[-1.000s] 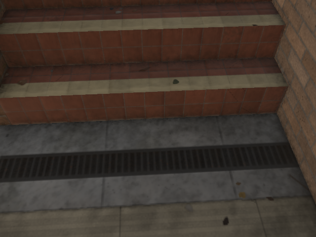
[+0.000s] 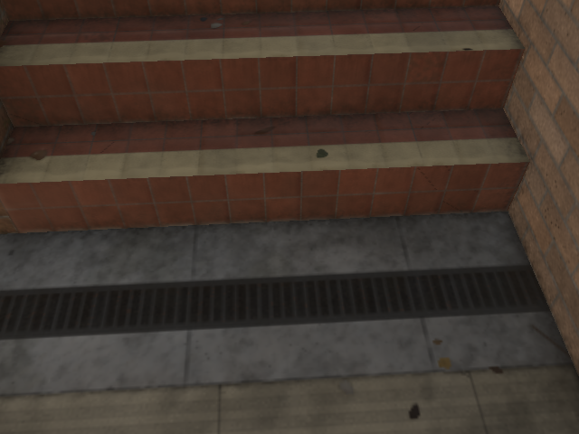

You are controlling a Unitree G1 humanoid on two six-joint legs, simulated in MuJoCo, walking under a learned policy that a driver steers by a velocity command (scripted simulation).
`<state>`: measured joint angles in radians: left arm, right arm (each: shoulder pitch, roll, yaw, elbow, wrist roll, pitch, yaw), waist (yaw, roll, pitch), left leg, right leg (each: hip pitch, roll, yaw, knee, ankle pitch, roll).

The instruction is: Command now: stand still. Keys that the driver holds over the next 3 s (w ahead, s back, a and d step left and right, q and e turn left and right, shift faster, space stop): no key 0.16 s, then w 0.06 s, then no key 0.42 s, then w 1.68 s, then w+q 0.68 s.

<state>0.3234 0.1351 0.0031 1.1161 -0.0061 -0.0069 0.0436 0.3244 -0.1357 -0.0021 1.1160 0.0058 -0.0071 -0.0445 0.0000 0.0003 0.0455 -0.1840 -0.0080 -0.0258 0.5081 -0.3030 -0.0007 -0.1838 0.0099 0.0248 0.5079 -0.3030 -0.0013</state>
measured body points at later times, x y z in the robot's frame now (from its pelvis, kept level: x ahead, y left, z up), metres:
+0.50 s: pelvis +0.01 +0.00 +0.00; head +0.03 +0.00 +0.44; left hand -0.02 +0.21 -0.16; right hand -0.02 -0.21 -0.16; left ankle -0.02 +0.12 -0.74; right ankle -0.02 -0.12 -0.74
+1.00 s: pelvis +0.08 -0.03 -0.01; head +0.09 -0.04 +0.44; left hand +0.14 +0.20 -0.15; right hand -0.03 -0.24 -0.16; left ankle -0.02 +0.12 -0.74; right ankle +0.06 -0.14 -0.67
